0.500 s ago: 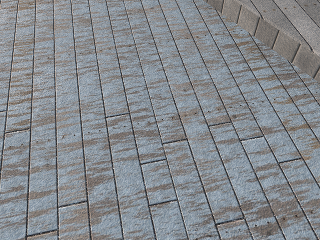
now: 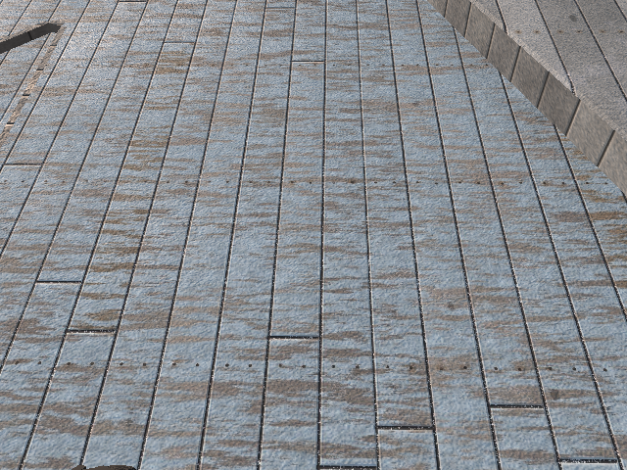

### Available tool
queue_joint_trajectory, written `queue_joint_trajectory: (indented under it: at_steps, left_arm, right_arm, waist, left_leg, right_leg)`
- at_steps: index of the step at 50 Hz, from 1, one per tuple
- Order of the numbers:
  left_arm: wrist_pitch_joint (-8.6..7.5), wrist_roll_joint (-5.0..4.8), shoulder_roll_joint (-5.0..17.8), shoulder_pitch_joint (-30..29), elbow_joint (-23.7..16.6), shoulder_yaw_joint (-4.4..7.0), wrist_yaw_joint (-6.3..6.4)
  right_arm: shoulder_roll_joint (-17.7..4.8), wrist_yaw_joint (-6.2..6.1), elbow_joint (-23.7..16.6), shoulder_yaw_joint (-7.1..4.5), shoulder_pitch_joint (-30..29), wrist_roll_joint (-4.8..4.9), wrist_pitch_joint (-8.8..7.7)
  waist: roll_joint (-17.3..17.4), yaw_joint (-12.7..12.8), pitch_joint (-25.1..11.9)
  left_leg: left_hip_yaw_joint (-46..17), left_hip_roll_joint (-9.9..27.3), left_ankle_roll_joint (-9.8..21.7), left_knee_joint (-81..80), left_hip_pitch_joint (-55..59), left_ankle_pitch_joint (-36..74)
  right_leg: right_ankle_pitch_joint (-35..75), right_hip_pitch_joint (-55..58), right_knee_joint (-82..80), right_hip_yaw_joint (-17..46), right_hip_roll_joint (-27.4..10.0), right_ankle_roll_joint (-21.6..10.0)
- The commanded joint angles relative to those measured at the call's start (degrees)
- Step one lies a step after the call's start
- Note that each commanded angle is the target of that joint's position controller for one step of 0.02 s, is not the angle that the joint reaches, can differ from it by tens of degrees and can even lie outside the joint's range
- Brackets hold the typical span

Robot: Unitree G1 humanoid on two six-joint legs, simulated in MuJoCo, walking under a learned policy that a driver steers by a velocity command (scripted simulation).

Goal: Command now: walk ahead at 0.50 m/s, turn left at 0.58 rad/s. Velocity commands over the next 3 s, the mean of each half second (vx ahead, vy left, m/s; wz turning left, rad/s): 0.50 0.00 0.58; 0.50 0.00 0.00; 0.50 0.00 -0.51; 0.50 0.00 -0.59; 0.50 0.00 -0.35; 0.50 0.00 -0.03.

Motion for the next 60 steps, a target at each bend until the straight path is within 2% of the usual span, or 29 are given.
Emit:
queue_joint_trajectory:
  at_steps: [1, 3, 4, 5, 12, 16, 19, 21, 22, 23, 24, 25, 26, 27, 29, 31, 32, 37, 43, 46, 48, 49, 50, 51, 52, 53, 54, 56, 60]
  left_arm:
    - [0.39, 0.29, 6.4, 7.3, -0.8, 2.1, 0.49]
    - [0.16, 0.41, 5.7, 6.4, 0.1, 1.89, 0.68]
    - [0.01, 0.13, 5.0, 6.6, 0.6, 1.83, 0.65]
    - [-0.19, 0.04, 6.7, 6.5, 1.2, 2.22, 0.65]
    - [0.65, -0.24, 9.6, 7.5, 4.3, 3.11, 1.12]
    - [1.68, -1.22, 11.4, 10.2, 6.4, 3.6, 1.2]
    - [2.68, -2.12, 13.9, 9.8, 6.8, 4.38, 1.57]
    - [3.35, -2.55, 14.1, 8.5, 6.4, 4.36, 2.0]
    - [3.06, -0.92, 11.3, 9.7, 5.5, 3.19, 2.13]
    - [1.61, 0.34, 4.0, 14.2, 1.9, 0.49, 1.28]
    - [-0.53, -1.32, 9.5, 9.9, 2.2, 1.44, 0.24]
    - [-1.28, -3.4, 10.9, 5.3, 1.1, 1.77, -0.23]
    - [-1.5, -2.76, 9.6, 4.4, 0.9, 1.38, 0.12]
    - [-1.15, -1.07, 9.4, 3.9, 1.7, 1.57, 0.6]
    - [0.04, -0.49, 9.2, 7.1, 2.6, 1.72, 0.44]
    - [1.5, -0.06, 7.4, 6.7, 3.6, 1.53, 0.73]
    - [1.89, -0.16, 6.2, 6.3, 2.9, 1.05, 0.75]
    - [1.31, -0.81, 4.5, -2.7, 1.6, 0.15, -0.28]
    - [1.2, -1.77, 4.8, -9.0, -1.3, -0.03, -2.23]
    - [1.21, -1.26, 5.8, -6.8, -1.9, 0.46, -3.11]
    - [1.53, -0.91, 9.1, 3.8, 0.3, 2.45, -2.73]
    - [1.79, -1.02, 12.6, 12.4, 1.8, 3.91, -2.14]
    - [1.83, -1.13, 18.4, 17.4, 2.0, 5.4, -1.86]
    - [1.83, -1.85, 13.8, 18.7, 2.3, 4.06, -1.9]
    - [2.0, -1.55, 11.2, 16.3, 1.8, 3.22, -1.52]
    - [2.12, -1.32, 10.5, 12.8, 0.9, 3.04, -1.22]
    - [2.39, -1.16, 9.5, 9.8, 0.2, 2.63, -1.05]
    - [2.45, -0.35, 8.6, 7.0, -1.1, 2.21, -0.67]
    - [2.45, -1.06, 10.5, 6.8, -1.3, 2.92, 0.55]
  right_arm:
    - [-7.1, 0.08, -6.4, -1.95, -4.6, -0.78, -0.88]
    - [-5.1, 0.78, -6.8, -1.84, -3.9, 0.04, -0.43]
    - [-4.1, 0.72, -6.6, -1.77, -4.3, -0.01, -0.05]
    - [-3.1, 0.83, -7.6, -1.52, -4.8, 0.1, 0.24]
    - [-1.1, 2.52, -9.8, -0.51, -13.9, -0.35, -0.52]
    - [-1.0, 3.85, -12.1, -0.37, -19.5, -0.09, -0.65]
    - [-3.6, 4.21, -12.6, -1.7, -17.1, -0.54, -0.21]
    - [-8.0, 3.48, -9.1, -4.41, -2.7, -0.44, 0.34]
    - [-12.2, 2.22, -7.0, -6.08, 6.1, -0.15, 1.02]
    - [-17.5, 1.92, -8.6, -6.27, 1.6, 0.33, 0.3]
    - [-11.5, 2.3, -9.5, -4.48, 3.2, -0.3, -0.49]
    - [-8.5, 2.45, -8.3, -3.48, 2.1, -0.96, -1.25]
    - [-7.5, 2.59, -7.9, -2.98, -1.2, -0.92, -1.82]
    - [-5.3, 2.45, -7.9, -2.26, -4.5, -1.13, -2.11]
    - [-5.0, 2.18, -8.1, -1.9, -6.9, -1.98, -2.61]
    - [-4.2, 1.89, -6.8, -1.61, -6.6, -1.53, -3.17]
    - [-6.7, 1.69, -6.1, -2.09, -5.8, -1.64, -3.47]
    - [-6.5, 0.83, -3.1, -1.76, -3.2, -1.59, -3.46]
    - [-7.6, 0.83, 1.3, -2.24, 0.7, -1.46, -3.06]
    - [-8.6, 0.18, 1.8, -2.66, -0.5, -1.31, -2.12]
    - [-9.4, -0.58, 1.2, -2.67, -2.2, -1.47, -1.15]
    - [-8.5, -1.26, 0.2, -2.07, -1.7, -1.98, -1.13]
    - [-2.7, -0.42, -2.0, 0.03, 4.6, -2.85, -2.44]
    - [-3.7, 0.43, -1.2, 0.27, 2.3, -2.58, -4.26]
    - [-7.1, 1.37, -3.0, -0.56, -3.1, -0.27, -5.6]
    - [-7.0, 1.48, -4.1, -0.29, -6.8, -0.01, -6.42]
    - [-6.8, 1.19, -4.5, -0.47, -8.7, -1.32, -6.66]
    - [-6.3, 0.86, -4.9, -0.86, -6.9, -2.39, -5.89]
    - [-3.7, 0.33, -5.4, 0.08, -8.7, -2.62, -4.22]
  waist:
    - [-5.6, 5.2, -0.9]
    - [-8.8, 3.7, 0.0]
    - [-7.6, 3.9, 0.2]
    - [-9.3, 3.1, 0.6]
    - [-5.4, 5.7, 2.5]
    - [-5.3, 6.9, 4.4]
    - [-7.5, 3.6, 1.6]
    - [-6.5, -4.8, -6.1]
    - [-0.1, -8.1, -11.1]
    - [15.8, -0.5, -17.5]
    - [7.3, -4.9, -22.2]
    - [4.3, -5.0, -13.8]
    - [-1.2, -2.1, -7.9]
    - [-1.9, -0.3, -5.3]
    - [1.0, 2.7, -4.2]
    - [-1.6, 3.0, -2.8]
    - [1.6, 3.3, -2.0]
    - [0.6, -0.9, 1.5]
    - [0.2, -3.3, 4.7]
    - [1.6, -1.1, 2.4]
    - [2.3, 4.9, -5.1]
    - [-0.4, 8.5, -10.9]
    - [-13.9, 6.2, -18.8]
    - [-13.4, 7.9, -22.6]
    - [-10.4, 8.7, -15.0]
    - [-5.2, 7.7, -9.3]
    - [-1.2, 5.8, -4.5]
    - [-4.6, 2.1, -3.0]
    - [-5.4, 1.7, -0.3]
  left_leg:
    - [0.2, 7.3, -1.3, 8.4, -25.0, 6.5]
    - [1.5, 9.3, -1.7, 5.6, -21.6, 8.6]
    - [2.3, 9.3, -1.5, 5.3, -21.3, 9.4]
    - [2.5, 9.8, -2.0, 3.4, -22.1, 10.3]
    - [6.4, 9.6, -2.1, -16.4, -21.9, 26.3]
    - [9.6, 8.3, 0.0, -24.1, -20.2, 25.8]
    - [13.7, 4.0, 3.5, -26.2, -12.8, 17.7]
    - [15.0, -0.4, 7.3, -30.7, 7.2, 19.6]
    - [3.8, 5.9, 10.5, -31.5, 24.9, 19.7]
    - [-31.4, 21.6, 22.8, -39.6, 41.9, 9.1]
    - [-37.1, 23.4, 22.0, -45.7, 42.1, 2.6]
    - [-27.7, 21.6, 18.8, -45.8, 35.5, 6.5]
    - [-20.6, 19.2, 16.5, -46.0, 26.1, 13.8]
    - [-15.3, 17.2, 15.0, -46.6, 19.9, 20.6]
    - [-11.3, 15.7, 15.3, -48.5, 12.1, 30.5]
    - [-6.3, 13.2, 13.7, -51.0, 9.4, 31.9]
    - [-5.7, 15.0, 15.2, -51.8, 7.8, 34.9]
    - [3.2, 11.7, 10.8, -53.5, 8.9, 31.2]
    - [5.6, 17.0, 9.5, -52.2, 20.5, 30.3]
    - [7.9, 17.9, 7.3, -45.5, 25.3, 48.5]
    - [11.4, 15.3, 4.8, -30.2, 23.8, 67.0]
    - [13.1, 13.4, 2.4, -15.9, 13.3, 58.7]
    - [12.7, 2.9, -2.3, 7.5, -11.8, 23.2]
    - [3.3, -0.7, -2.1, 14.3, -21.6, -5.1]
    - [1.0, 3.0, -1.0, 16.2, -26.8, -1.9]
    - [2.1, 5.5, -0.4, 12.6, -26.8, 2.6]
    - [3.0, 7.3, -0.6, 7.2, -25.1, 5.3]
    - [3.0, 8.8, -2.1, 1.6, -18.6, 7.3]
    - [5.4, 8.4, -5.7, -11.1, -15.8, 14.0]
  right_leg:
    - [-6.5, 22.4, -15.9, 22.7, -18.5, -8.7]
    - [-0.1, 18.5, -18.2, 15.5, -16.4, -8.5]
    - [1.5, 17.9, -19.3, 12.4, -15.0, -8.1]
    - [2.9, 16.9, -20.4, 11.4, -16.5, -9.2]
    - [14.7, 20.2, -21.4, -2.6, -15.4, -8.2]
    - [18.5, 24.7, -20.1, -6.4, -17.1, -7.0]
    - [42.2, 28.4, -11.2, -9.5, -17.7, -5.4]
    - [49.1, 23.1, 8.1, -12.1, -15.4, -3.1]
    - [28.4, 8.4, 25.6, -11.9, -13.0, -0.7]
    - [-21.9, -16.4, 47.6, -6.3, -0.3, 2.4]
    - [-21.9, -21.6, 51.1, 5.9, -2.2, 1.3]
    - [-17.5, -23.7, 49.2, 5.0, -4.7, 0.1]
    - [-12.8, -21.5, 43.1, 4.6, -7.4, -0.1]
    - [-10.3, -18.3, 38.4, 4.3, -9.3, 0.3]
    - [-8.1, -12.2, 35.0, 4.4, -10.4, 1.6]
    - [-4.8, -11.8, 32.3, 3.1, -10.2, 2.1]
    - [-2.6, -12.7, 29.2, 3.0, -10.2, 3.3]
    - [15.8, -12.8, 10.2, 1.4, -8.9, 3.3]
    - [13.7, -17.1, 1.8, 1.9, -6.3, -0.5]
    - [5.5, -13.4, 0.7, -0.7, -3.3, -3.3]
    - [4.2, 2.0, -0.5, -4.5, 1.3, -6.0]
    - [7.6, 18.2, 0.1, 2.8, -2.6, -9.0]
    - [-1.7, 40.8, -2.6, 32.5, -17.2, -20.4]
    - [-7.2, 47.1, -11.2, 47.1, -20.1, -21.8]
    - [-9.5, 42.2, -12.5, 39.4, -18.7, -18.6]
    - [-6.6, 34.0, -13.3, 33.0, -16.8, -16.8]
    - [-1.6, 25.6, -14.7, 28.3, -14.9, -15.8]
    - [9.1, 16.7, -16.5, 24.2, -12.5, -16.2]
    - [14.0, 7.3, -18.5, 17.0, -9.4, -15.9]
Next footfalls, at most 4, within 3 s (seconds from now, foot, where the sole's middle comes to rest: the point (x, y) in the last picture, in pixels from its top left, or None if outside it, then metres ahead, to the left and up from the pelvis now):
0.44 left None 0.36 0.18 -0.76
0.98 right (291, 366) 0.73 0.07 -0.76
1.44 left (194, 287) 0.96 0.32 -0.76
1.96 right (312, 215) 1.20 0.01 -0.76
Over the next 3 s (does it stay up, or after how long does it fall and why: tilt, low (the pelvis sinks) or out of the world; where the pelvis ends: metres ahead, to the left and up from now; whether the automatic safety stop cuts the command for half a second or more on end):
stays up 1.60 -0.10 0.00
